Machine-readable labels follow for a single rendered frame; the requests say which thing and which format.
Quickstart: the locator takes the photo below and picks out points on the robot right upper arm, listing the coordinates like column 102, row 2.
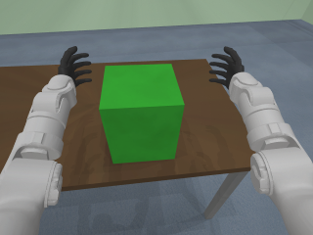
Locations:
column 286, row 176

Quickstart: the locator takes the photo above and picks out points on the carton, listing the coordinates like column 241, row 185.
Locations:
column 141, row 108

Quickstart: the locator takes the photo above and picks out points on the table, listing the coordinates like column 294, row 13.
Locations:
column 212, row 138

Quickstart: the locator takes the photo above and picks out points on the right robot hand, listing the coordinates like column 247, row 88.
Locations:
column 233, row 66

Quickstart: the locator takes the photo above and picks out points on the right robot forearm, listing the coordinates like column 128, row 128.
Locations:
column 266, row 129

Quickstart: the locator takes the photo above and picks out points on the robot left upper arm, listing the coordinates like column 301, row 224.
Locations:
column 28, row 187

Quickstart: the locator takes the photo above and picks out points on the left robot forearm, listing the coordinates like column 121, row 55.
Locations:
column 42, row 136

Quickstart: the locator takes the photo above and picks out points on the left robot hand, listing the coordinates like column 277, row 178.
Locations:
column 68, row 66

